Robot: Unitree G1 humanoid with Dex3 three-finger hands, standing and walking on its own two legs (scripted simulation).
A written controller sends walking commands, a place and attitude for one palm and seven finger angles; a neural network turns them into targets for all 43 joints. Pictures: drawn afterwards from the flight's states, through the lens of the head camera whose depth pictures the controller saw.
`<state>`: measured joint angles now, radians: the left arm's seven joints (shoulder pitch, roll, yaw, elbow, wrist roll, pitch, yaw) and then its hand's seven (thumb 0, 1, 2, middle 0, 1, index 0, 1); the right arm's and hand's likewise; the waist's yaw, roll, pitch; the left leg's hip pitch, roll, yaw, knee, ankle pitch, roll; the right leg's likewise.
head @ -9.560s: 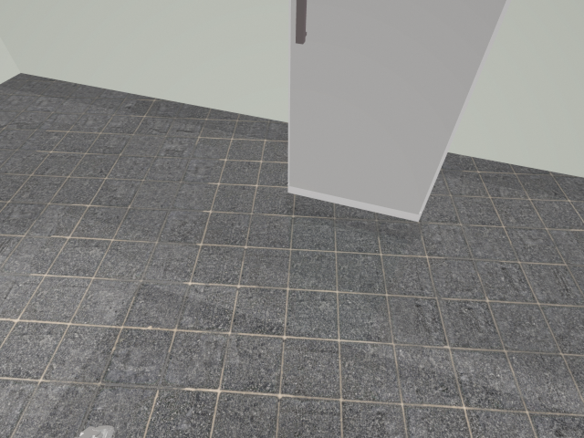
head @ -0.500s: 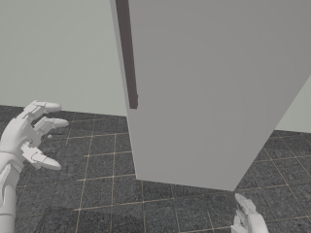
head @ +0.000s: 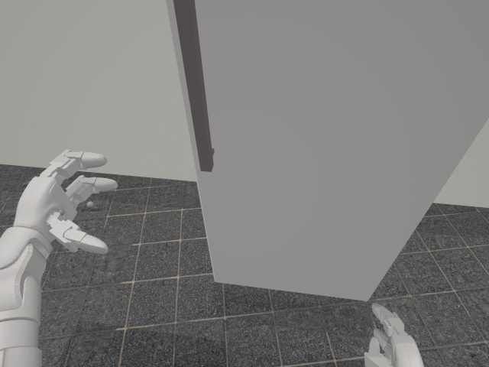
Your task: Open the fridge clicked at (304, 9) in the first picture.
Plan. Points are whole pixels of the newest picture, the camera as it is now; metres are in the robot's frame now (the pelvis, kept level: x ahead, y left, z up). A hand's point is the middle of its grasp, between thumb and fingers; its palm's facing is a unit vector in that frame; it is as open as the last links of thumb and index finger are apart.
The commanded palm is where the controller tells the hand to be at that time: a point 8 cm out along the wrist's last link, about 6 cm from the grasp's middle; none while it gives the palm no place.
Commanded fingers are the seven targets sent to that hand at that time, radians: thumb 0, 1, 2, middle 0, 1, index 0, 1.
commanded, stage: move the hooked fingers beside the handle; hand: left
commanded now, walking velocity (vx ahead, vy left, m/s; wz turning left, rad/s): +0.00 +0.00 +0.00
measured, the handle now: (200, 89) +0.55 +0.15 +0.20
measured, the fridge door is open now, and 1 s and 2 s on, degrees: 0 0 0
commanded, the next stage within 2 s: none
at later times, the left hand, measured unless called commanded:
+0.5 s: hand (124, 175) +0.36 +0.25 +0.14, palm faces +0.01 -1.00 -0.01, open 14.0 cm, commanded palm +0.34 +0.29 +0.15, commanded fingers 0.00 -0.50 0.30 -0.30 -1.20 -0.30 -1.20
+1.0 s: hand (152, 147) +0.44 +0.22 +0.14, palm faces -0.01 -1.00 +0.00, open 14.0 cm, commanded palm +0.42 +0.27 +0.14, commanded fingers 0.00 -0.50 0.30 -0.30 -1.20 -0.30 -1.20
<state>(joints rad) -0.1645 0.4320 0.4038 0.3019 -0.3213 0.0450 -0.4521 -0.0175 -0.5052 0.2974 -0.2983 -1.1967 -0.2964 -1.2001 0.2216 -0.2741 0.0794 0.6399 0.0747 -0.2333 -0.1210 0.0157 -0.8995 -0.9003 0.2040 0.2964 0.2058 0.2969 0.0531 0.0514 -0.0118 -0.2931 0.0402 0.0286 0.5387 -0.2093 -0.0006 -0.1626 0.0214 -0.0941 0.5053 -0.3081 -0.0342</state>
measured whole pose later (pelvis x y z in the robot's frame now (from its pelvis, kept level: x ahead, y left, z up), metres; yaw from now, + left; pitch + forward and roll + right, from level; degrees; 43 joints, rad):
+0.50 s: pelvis +0.01 +0.01 +0.00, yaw -1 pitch +0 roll -1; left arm -0.36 0.41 0.34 0.46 -0.25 0.05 -0.35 -0.02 -0.50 0.30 -0.30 -1.20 -0.30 -1.20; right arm 0.26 -0.27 0.07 0.65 0.07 -0.18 -0.11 0.02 -0.90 -0.90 0.20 0.30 0.21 0.30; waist 0.01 0.03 -0.03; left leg -0.32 0.03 0.05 0.53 -0.21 0.01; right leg -0.20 0.01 -0.07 0.50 -0.30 -0.02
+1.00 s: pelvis +0.01 +0.01 +0.00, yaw -2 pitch +4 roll -1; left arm -0.65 0.45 0.34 0.83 -0.20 -0.08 -0.32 -0.02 -0.50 0.30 -0.30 -1.20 -0.29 -1.20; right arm 0.34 -0.28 0.05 0.68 0.05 -0.11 -0.08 0.01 -0.90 -0.90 0.20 0.30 0.21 0.30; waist -0.05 0.02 -0.04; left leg -0.42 0.04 0.06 0.59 -0.24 0.02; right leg -0.30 0.02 -0.06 0.56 -0.33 -0.02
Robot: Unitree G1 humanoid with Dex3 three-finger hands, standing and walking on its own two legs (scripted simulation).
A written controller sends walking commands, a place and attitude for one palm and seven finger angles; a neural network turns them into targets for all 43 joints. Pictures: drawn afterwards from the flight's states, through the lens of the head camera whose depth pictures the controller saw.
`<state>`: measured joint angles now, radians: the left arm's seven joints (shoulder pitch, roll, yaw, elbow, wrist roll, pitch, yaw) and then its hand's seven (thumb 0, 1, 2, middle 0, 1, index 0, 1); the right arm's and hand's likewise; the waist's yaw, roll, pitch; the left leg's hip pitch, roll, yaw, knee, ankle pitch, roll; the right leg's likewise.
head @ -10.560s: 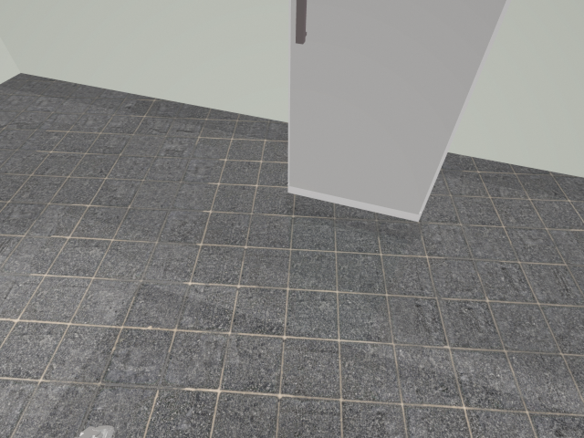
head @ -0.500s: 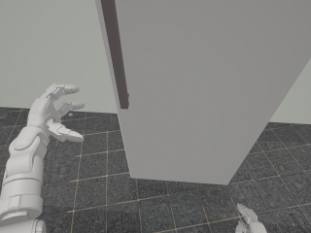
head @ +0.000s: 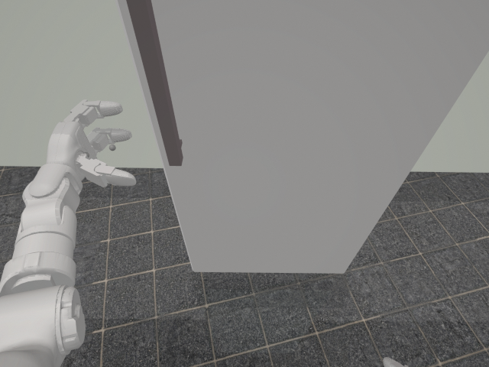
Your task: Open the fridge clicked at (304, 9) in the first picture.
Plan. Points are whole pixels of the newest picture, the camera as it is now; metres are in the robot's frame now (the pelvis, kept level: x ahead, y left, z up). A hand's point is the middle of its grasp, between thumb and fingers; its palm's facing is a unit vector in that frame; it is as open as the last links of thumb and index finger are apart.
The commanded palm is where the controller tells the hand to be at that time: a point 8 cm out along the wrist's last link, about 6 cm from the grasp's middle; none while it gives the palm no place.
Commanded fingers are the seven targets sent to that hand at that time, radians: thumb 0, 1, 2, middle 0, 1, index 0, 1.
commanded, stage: move the hooked fingers beside the handle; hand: left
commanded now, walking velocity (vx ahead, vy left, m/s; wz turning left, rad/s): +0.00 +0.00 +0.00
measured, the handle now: (160, 76) +0.53 +0.16 +0.21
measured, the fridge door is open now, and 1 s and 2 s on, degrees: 0 0 0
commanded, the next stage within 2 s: feel for the door with the fingertips in 1.22 s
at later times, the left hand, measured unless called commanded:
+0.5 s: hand (132, 126) +0.47 +0.20 +0.15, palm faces +0.03 -1.00 +0.00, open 14.0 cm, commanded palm +0.44 +0.26 +0.14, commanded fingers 0.00 -0.50 0.30 -0.30 -1.20 -0.30 -1.20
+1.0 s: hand (131, 134) +0.46 +0.20 +0.14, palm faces +0.03 -1.00 -0.01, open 14.0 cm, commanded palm +0.44 +0.25 +0.14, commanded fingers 0.00 -0.50 0.30 -0.30 -1.20 -0.30 -1.20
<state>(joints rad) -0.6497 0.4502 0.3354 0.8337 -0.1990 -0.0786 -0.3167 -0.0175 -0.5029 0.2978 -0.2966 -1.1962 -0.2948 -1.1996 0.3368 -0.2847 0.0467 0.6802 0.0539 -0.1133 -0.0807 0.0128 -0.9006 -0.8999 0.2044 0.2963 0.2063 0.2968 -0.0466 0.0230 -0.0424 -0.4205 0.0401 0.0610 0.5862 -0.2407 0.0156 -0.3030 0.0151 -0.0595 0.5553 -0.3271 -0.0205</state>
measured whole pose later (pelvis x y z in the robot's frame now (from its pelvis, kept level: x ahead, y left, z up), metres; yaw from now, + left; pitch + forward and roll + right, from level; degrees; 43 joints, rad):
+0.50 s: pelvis +0.00 +0.00 -0.01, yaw +0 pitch +8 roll -1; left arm -0.86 0.49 0.36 1.09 -0.14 -0.18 -0.27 -0.02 -0.50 0.30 -0.30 -1.20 -0.30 -1.20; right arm 0.37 -0.28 0.03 0.68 0.04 -0.06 -0.05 0.01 -0.90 -0.90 0.20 0.30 0.21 0.30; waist -0.09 0.02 -0.06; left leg -0.53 0.05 0.06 0.65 -0.27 0.01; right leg -0.41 0.02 -0.06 0.62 -0.35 -0.03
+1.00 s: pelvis +0.00 +0.00 -0.01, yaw +0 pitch +8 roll -1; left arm -0.79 0.45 0.33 1.01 -0.16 -0.18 -0.27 -0.02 -0.50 0.30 -0.30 -1.20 -0.29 -1.20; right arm 0.36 -0.28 0.03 0.67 0.05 -0.04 -0.06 0.01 -0.90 -0.90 0.20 0.30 0.21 0.30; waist -0.07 0.03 -0.07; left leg -0.52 0.05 0.06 0.66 -0.28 0.01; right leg -0.39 0.02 -0.06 0.62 -0.36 -0.03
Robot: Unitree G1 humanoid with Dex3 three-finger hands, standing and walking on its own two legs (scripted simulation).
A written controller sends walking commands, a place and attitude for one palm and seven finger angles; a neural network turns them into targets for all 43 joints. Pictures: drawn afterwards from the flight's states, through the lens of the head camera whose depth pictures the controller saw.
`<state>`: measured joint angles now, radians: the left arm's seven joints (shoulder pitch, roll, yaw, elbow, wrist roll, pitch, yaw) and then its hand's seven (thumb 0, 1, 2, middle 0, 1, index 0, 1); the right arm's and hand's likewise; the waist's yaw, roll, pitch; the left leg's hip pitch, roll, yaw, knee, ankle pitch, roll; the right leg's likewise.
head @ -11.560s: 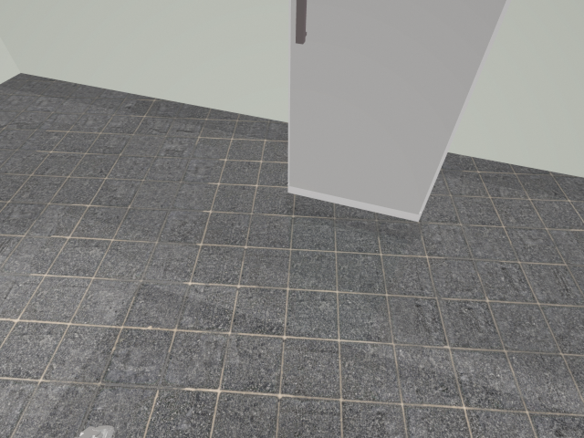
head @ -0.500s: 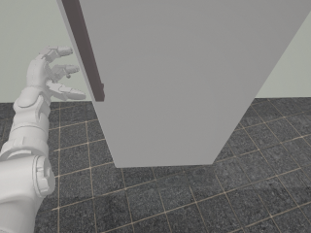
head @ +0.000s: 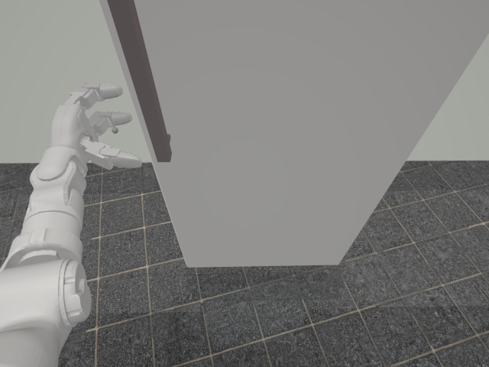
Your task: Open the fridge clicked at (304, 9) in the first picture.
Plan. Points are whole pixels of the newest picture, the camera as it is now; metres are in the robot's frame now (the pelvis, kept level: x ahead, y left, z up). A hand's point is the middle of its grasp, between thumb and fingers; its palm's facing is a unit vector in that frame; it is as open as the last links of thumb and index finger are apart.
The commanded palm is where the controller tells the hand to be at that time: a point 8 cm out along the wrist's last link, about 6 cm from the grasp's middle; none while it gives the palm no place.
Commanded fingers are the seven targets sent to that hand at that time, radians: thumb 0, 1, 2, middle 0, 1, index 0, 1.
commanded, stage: move the hooked fingers beside the handle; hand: left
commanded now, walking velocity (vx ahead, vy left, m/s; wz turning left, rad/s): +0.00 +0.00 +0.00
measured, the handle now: (144, 67) +0.53 +0.16 +0.21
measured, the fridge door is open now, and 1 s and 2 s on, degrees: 0 0 0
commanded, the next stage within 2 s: feel for the door with the fingertips in 0.22 s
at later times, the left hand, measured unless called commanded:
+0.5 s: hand (111, 131) +0.45 +0.22 +0.15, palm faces +0.01 -1.00 +0.01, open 14.0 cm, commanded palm +0.43 +0.25 +0.14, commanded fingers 0.00 -0.50 0.30 -0.30 -1.20 -0.30 -1.20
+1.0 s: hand (127, 124) +0.46 +0.19 +0.16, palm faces +0.04 -1.00 +0.00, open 14.0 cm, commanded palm +0.44 +0.24 +0.14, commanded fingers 0.00 -0.50 0.30 -0.30 -1.20 -0.30 -1.20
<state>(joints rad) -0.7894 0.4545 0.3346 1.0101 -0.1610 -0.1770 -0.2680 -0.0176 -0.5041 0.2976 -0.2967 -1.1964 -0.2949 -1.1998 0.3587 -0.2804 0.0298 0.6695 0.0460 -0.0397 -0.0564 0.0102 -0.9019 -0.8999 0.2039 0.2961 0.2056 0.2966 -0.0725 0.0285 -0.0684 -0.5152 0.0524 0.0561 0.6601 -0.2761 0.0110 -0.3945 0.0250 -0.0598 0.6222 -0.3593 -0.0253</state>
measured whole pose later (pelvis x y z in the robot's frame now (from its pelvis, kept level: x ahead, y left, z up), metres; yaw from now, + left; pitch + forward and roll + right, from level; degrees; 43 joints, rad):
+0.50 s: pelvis +0.00 +0.01 +0.00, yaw +0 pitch +8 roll -2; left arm -0.79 0.46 0.33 1.00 -0.18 -0.19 -0.29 -0.02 -0.50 0.30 -0.30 -1.20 -0.29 -1.20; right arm 0.40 -0.29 0.02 0.69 0.05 -0.03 -0.05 0.01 -0.90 -0.90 0.20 0.30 0.21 0.30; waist -0.07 0.03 -0.07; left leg -0.54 0.05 0.05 0.68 -0.28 0.02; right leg -0.41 0.02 -0.06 0.63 -0.36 -0.02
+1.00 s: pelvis -0.01 +0.00 +0.00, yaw +0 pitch +8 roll -1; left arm -0.87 0.43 0.31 1.08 -0.14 -0.20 -0.20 -0.02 -0.50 0.30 -0.30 -1.20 -0.30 -1.20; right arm 0.36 -0.27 0.04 0.69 0.04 -0.06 -0.05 0.01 -0.90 -0.90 0.20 0.30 0.21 0.30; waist -0.08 0.03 -0.07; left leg -0.54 0.05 0.05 0.68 -0.27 0.01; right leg -0.42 0.02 -0.06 0.64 -0.36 -0.02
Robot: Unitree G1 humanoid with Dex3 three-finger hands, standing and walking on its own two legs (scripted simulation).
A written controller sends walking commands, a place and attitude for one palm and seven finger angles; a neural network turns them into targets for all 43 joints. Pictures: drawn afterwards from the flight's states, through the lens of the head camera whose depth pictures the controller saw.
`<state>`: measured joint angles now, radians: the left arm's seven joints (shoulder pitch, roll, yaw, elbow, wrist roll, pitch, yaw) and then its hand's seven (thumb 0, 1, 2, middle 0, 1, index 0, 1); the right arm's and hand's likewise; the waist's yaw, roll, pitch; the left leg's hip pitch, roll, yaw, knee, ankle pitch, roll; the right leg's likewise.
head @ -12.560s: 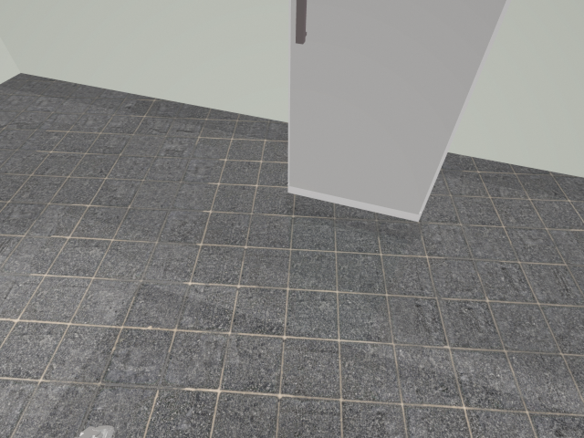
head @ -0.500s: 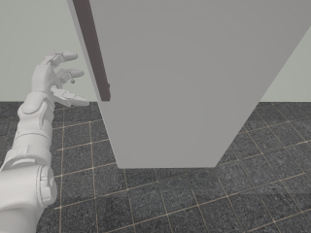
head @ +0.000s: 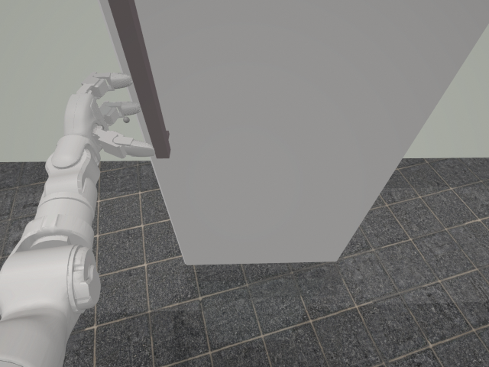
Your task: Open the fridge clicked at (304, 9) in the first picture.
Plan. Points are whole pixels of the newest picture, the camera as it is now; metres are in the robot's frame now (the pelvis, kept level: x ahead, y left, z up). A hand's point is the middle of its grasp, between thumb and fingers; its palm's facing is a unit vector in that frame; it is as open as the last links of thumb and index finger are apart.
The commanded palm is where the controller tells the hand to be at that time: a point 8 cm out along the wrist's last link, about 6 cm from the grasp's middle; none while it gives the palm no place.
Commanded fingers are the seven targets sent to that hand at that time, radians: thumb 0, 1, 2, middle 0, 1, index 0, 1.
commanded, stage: feel for the door with the fingertips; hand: left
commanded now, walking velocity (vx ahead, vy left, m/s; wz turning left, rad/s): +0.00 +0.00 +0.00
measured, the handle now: (143, 63) +0.54 +0.16 +0.22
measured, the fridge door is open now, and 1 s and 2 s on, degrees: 0 0 0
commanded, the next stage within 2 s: slide the fingers in behind the handle in 0.32 s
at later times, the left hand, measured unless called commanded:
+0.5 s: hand (135, 112) +0.50 +0.18 +0.15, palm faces +0.03 -1.00 +0.00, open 13.7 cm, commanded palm +0.48 +0.23 +0.15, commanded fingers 0.00 -0.50 0.30 -0.30 -1.20 -0.30 -1.20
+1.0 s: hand (134, 120) +0.48 +0.18 +0.15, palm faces +0.03 -1.00 +0.01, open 14.0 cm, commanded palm +0.46 +0.22 +0.15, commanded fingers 0.00 -0.50 0.30 -0.30 -1.20 -0.30 -1.20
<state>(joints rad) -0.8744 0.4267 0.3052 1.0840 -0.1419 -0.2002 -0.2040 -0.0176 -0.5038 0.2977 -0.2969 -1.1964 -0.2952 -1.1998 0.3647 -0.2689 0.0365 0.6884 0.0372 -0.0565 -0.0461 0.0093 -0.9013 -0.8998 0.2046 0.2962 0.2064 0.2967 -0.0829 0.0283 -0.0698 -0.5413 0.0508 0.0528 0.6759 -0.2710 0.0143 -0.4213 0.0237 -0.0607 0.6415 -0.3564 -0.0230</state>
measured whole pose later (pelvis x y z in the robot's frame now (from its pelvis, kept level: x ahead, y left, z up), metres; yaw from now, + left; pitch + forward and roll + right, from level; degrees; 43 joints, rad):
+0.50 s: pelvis +0.00 +0.00 +0.00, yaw -1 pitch +11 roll -2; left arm -0.95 0.49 0.36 1.18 -0.10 -0.21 -0.22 -0.02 -0.50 0.30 -0.34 -1.22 -0.35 -1.24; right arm 0.42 -0.28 0.03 0.70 0.02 -0.03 -0.04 0.01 -0.90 -0.90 0.20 0.30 0.21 0.30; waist -0.13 0.03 -0.08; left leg -0.61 0.06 0.05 0.70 -0.28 0.01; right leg -0.48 0.04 -0.06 0.66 -0.36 -0.03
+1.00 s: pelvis +0.01 +0.00 +0.00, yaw +0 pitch +9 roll -2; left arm -0.83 0.39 0.31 1.02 -0.14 -0.18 -0.19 -0.02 -0.50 0.30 -0.30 -1.20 -0.30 -1.20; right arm 0.37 -0.27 0.02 0.67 0.03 -0.03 -0.03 0.01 -0.90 -0.90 0.20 0.30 0.21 0.30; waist -0.08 0.03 -0.09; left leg -0.56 0.05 0.06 0.70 -0.30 0.02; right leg -0.43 0.03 -0.05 0.65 -0.37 -0.02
